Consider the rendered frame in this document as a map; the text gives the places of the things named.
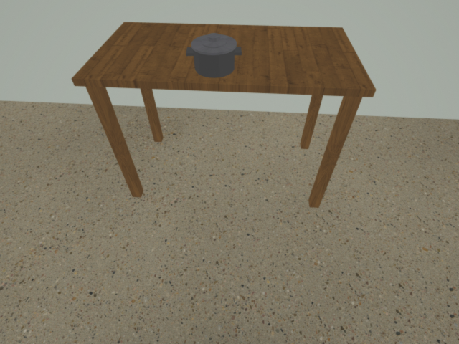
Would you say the knob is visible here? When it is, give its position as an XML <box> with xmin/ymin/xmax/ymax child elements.
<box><xmin>207</xmin><ymin>33</ymin><xmax>220</xmax><ymax>42</ymax></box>

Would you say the table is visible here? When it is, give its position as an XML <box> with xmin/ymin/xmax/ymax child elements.
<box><xmin>72</xmin><ymin>22</ymin><xmax>376</xmax><ymax>208</ymax></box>

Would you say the pot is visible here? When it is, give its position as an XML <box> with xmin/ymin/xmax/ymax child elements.
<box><xmin>186</xmin><ymin>47</ymin><xmax>242</xmax><ymax>78</ymax></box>

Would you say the lid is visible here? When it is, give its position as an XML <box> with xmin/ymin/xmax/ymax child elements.
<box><xmin>191</xmin><ymin>34</ymin><xmax>237</xmax><ymax>55</ymax></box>

